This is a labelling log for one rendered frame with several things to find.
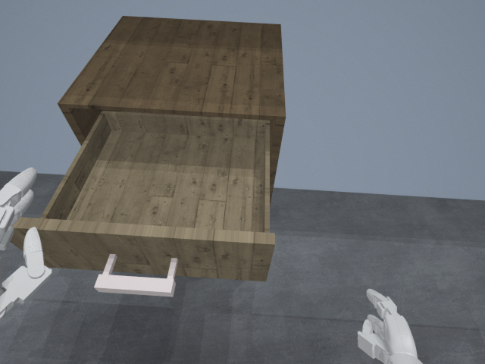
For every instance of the left robot hand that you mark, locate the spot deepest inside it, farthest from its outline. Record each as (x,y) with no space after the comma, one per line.
(15,198)

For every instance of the handle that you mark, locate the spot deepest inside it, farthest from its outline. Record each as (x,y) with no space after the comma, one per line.
(163,287)

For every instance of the right robot hand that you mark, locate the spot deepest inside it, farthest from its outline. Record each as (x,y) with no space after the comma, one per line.
(391,336)

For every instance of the cabinet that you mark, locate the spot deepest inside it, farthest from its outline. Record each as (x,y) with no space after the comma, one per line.
(169,66)

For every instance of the drawer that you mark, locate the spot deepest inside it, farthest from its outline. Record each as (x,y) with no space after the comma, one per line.
(151,187)

